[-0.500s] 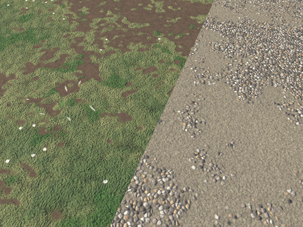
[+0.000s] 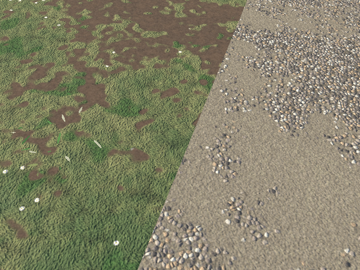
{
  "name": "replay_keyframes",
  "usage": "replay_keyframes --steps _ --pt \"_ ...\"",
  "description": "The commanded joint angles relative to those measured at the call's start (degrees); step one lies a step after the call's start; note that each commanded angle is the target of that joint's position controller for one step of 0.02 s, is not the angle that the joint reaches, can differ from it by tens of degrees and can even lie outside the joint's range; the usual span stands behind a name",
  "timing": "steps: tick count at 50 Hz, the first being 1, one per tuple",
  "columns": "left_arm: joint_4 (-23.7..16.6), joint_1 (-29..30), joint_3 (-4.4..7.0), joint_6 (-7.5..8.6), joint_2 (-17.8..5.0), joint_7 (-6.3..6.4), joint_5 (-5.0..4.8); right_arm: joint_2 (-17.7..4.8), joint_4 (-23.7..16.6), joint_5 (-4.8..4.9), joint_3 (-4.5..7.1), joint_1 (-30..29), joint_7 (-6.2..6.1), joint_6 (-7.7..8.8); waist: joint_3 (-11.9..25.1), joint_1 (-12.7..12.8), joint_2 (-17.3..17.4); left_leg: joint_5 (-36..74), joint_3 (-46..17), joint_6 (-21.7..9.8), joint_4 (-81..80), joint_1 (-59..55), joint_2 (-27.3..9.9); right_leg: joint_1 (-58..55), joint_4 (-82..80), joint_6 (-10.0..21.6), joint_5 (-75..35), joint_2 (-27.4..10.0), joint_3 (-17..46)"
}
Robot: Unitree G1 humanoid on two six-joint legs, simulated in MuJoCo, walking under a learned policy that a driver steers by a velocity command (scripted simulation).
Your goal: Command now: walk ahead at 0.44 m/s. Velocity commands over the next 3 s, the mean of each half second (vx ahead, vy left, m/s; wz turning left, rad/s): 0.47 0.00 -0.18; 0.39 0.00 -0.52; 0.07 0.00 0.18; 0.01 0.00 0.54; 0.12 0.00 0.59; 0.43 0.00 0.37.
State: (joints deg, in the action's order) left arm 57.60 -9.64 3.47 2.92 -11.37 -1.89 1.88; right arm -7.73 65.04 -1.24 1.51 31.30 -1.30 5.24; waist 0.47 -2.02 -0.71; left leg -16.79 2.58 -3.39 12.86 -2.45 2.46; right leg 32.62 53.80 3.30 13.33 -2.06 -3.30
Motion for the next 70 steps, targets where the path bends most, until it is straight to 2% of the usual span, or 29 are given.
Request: replay_keyframes --steps 1,6,8,9,10,11,12,13,14,16,20,30,33,35,36,37,38,40,41,45,50,55,57,58,59,60,61,64,70 --pt "-5.5 8.0 -0.68 0.07 0.3 -0.25 -0.33 -5.2 -1.4 -0.04 0.27 2.0 0.00 0.99 -9.8 0.7 6.0 24.6 -7.5 -7.0 -5.2 3.3 -12.5 8.0 -7.1 -0.8 -4.8 0.4 -2.7" --pt "-7.9 9.9 -0.45 -0.05 -2.1 0.40 -0.87 -8.4 -1.2 0.04 0.76 1.4 -0.05 1.53 -8.2 2.0 8.0 44.7 -4.3 -6.1 0.0 3.3 -14.1 -6.9 -18.7 3.2 -6.0 3.7 -5.6" --pt "-3.9 -3.0 0.98 0.71 -4.7 1.29 -0.98 -10.1 -1.3 0.18 1.25 -0.1 -0.14 1.35 -0.9 7.8 6.7 56.6 -1.8 -4.4 15.8 1.9 -13.2 -20.8 -22.2 5.6 -6.0 6.6 -6.0" --pt "-1.1 -11.7 2.01 1.20 -6.7 1.84 -0.38 -10.3 -1.5 0.31 1.29 -0.3 -0.01 1.19 3.8 11.2 5.8 49.2 -0.7 -3.6 27.7 8.0 -11.3 -33.0 -23.8 6.7 -5.5 4.4 -3.6" --pt "0.2 -20.4 3.36 1.42 -12.0 2.16 0.93 -7.7 -3.0 0.21 0.82 0.9 0.30 1.02 10.9 13.2 -0.9 25.1 1.8 -2.9 46.0 17.7 -7.9 -44.3 -25.4 9.0 6.8 -10.1 13.3" --pt "0.2 -20.0 3.77 0.98 -15.0 1.52 0.96 -2.5 -3.7 1.98 0.47 6.3 1.27 0.93 16.1 8.9 -12.8 -13.2 -1.2 -1.1 65.4 34.1 2.6 -52.2 -37.7 17.8 11.6 -22.3 45.0" --pt "-0.6 -12.3 3.32 0.61 -12.5 1.20 -0.88 -7.0 -5.3 0.73 1.47 -1.0 1.38 0.80 8.7 6.8 -5.5 -7.3 -6.0 -2.3 67.4 40.1 -2.0 -45.5 -41.5 15.8 18.3 -18.5 43.9" --pt "-1.9 -6.7 2.20 0.84 -8.7 1.07 -1.42 -8.1 -7.7 0.28 1.83 -7.6 1.63 1.16 1.3 5.7 -2.6 -0.9 -5.0 -2.5 64.4 41.2 -4.8 -36.9 -41.8 14.1 13.5 -16.7 34.3" --pt "-1.8 -4.9 1.48 1.31 -6.2 0.87 -1.19 -7.4 -8.2 0.03 1.86 -9.7 1.66 1.51 -1.3 4.0 0.8 2.2 -4.8 -2.4 60.9 38.5 -6.5 -30.6 -42.7 12.9 4.3 -14.1 28.7" --pt "-0.5 -5.7 0.40 1.97 -3.3 1.42 -1.25 -5.5 -8.6 -1.27 1.82 -8.8 1.97 0.37 -2.1 0.7 0.0 2.6 -4.9 -0.9 55.2 32.7 -8.1 -23.4 -43.6 11.2 -5.4 -9.8 21.0" --pt "0.0 -10.5 0.62 2.72 -6.0 2.27 -1.46 -5.5 -12.3 -1.40 1.90 -14.9 2.31 -1.63 -4.0 0.0 -1.1 4.3 -2.7 2.5 45.8 34.5 -8.0 -20.2 -45.4 12.1 -11.0 -7.5 16.7" --pt "-1.3 -20.3 1.13 1.86 -7.4 2.37 -0.94 -7.2 -22.6 0.01 1.27 -38.3 2.88 -1.55 -4.9 7.3 -3.3 15.7 -1.7 4.9 23.4 38.9 -4.5 -30.9 -39.9 9.8 -23.4 -6.3 18.2" --pt "-2.9 -17.6 1.85 1.64 -9.3 2.96 -0.67 -9.0 -23.3 0.35 1.65 -35.3 2.65 -0.69 -3.7 4.7 -4.5 11.4 -2.5 3.3 17.4 30.4 -3.1 -31.3 -35.2 7.5 -28.2 -6.8 19.8" --pt "-3.9 -15.2 2.31 2.02 -10.5 2.47 -0.96 -11.8 -19.9 0.16 2.95 -22.6 1.64 0.38 2.7 -1.0 -2.0 10.4 -1.6 1.1 12.2 12.4 -1.3 -28.0 -21.3 5.2 -35.5 -3.1 17.4" --pt "-5.5 -14.6 1.86 2.41 -8.4 2.06 -1.56 -15.6 -18.9 -1.23 4.00 -13.5 0.72 1.12 10.0 -4.5 2.0 4.4 -9.9 -1.4 11.6 -1.4 -10.3 -20.1 -7.2 4.1 -24.7 0.4 15.1" --pt "-7.7 -20.1 0.57 2.31 -1.6 2.19 -4.15 -21.3 -19.4 -3.04 5.20 -9.2 0.38 0.78 19.3 -2.7 14.6 1.0 -33.8 -7.1 9.3 -18.7 -27.9 -2.1 11.2 1.9 10.9 8.4 8.2" --pt "-7.6 -20.5 1.42 1.59 -6.6 2.66 -3.01 -18.8 -19.6 -2.00 5.04 -12.1 0.54 -0.24 19.3 -0.9 14.0 1.8 -44.6 -9.8 4.5 -14.4 -29.6 3.6 19.1 2.2 17.1 6.4 8.0" --pt "-7.5 -14.1 1.72 0.49 -6.5 2.43 -1.45 -10.1 -20.9 -1.05 2.66 -19.8 0.78 -0.16 4.6 1.3 1.8 20.3 -24.3 -7.7 5.2 1.6 -24.1 3.1 19.0 1.2 9.2 1.6 7.6" --pt "-7.9 -13.0 1.88 -0.09 -5.8 2.09 -0.91 -8.9 -20.3 -0.96 2.19 -19.7 0.71 0.04 2.8 2.2 3.1 30.5 -17.0 -6.3 5.2 5.3 -21.7 1.4 16.9 0.6 8.6 0.3 7.3" --pt "-9.4 -12.3 2.06 -2.98 -4.6 0.74 -0.14 -9.8 -18.8 0.16 2.11 -17.5 0.68 1.16 2.8 4.7 7.5 48.0 -5.1 -5.8 4.8 9.6 -18.7 -0.4 13.9 -1.3 6.0 1.0 5.2" --pt "-13.6 -3.8 0.42 -3.57 -2.8 -0.65 0.10 -10.8 -18.2 0.11 2.19 -17.2 0.50 0.25 1.5 3.8 8.0 45.8 3.2 -6.3 3.7 13.1 -16.2 -3.6 -3.3 -1.7 -4.3 0.8 2.9" --pt "-13.1 -1.4 -0.60 -2.91 -3.6 0.50 0.21 -12.5 -15.4 0.68 2.25 -13.9 1.60 -0.47 2.2 2.3 8.0 43.4 0.6 -5.8 6.6 10.5 -16.2 -13.6 -18.8 -0.3 -5.9 2.4 1.4" --pt "-11.5 -4.2 -0.82 -1.46 -4.0 1.35 0.84 -12.2 -14.6 1.21 2.08 -13.9 1.57 -1.23 2.4 4.1 5.1 35.9 -0.6 -3.5 11.9 10.7 -14.0 -21.2 -31.0 0.4 -13.0 2.3 1.5" --pt "-10.9 -6.3 -0.33 -0.31 -7.2 1.92 1.62 -11.0 -14.5 0.96 1.69 -11.1 1.47 -1.49 5.1 3.7 0.5 25.7 -0.4 -1.2 15.8 13.8 -11.7 -29.5 -32.8 0.8 -27.8 -3.9 6.1" --pt "-11.7 -7.6 0.27 0.18 -11.2 2.53 1.97 -7.2 -15.6 1.16 0.71 -6.1 1.24 -1.87 10.6 1.5 -9.0 -2.3 2.1 0.9 22.5 20.5 -8.1 -39.7 -27.4 4.4 -52.4 -18.1 16.1" --pt "-11.8 -6.8 0.51 -0.66 -10.7 3.29 -0.54 -7.0 -14.5 2.40 0.59 -5.4 0.50 -3.61 14.1 3.7 -13.1 -19.3 0.7 1.2 30.8 22.9 -3.2 -38.7 -28.3 12.4 -50.7 -21.5 19.8" --pt "-12.1 -6.5 0.51 -1.20 -10.2 3.67 -1.31 -10.7 -15.2 1.88 1.77 -9.4 0.34 -4.78 10.5 4.8 -9.3 -22.3 -0.9 1.4 38.3 26.9 -2.0 -35.7 -31.4 13.7 -42.2 -20.6 19.3" --pt "-12.9 -0.6 -0.10 -2.20 -8.4 5.13 -1.27 -10.6 -15.9 0.28 2.95 -12.2 0.98 -6.41 2.5 1.2 -6.2 -14.4 -3.0 2.5 45.8 28.5 -3.9 -24.5 -37.1 9.8 -26.9 -15.5 10.8" --pt "-13.0 1.6 0.16 -2.45 -7.2 5.03 -0.27 -7.7 -17.5 -0.05 2.81 -13.1 1.69 -8.58 1.8 0.7 -7.3 -8.5 -0.2 3.5 40.0 24.7 -4.4 -17.8 -38.3 9.3 -10.1 -14.0 3.5"
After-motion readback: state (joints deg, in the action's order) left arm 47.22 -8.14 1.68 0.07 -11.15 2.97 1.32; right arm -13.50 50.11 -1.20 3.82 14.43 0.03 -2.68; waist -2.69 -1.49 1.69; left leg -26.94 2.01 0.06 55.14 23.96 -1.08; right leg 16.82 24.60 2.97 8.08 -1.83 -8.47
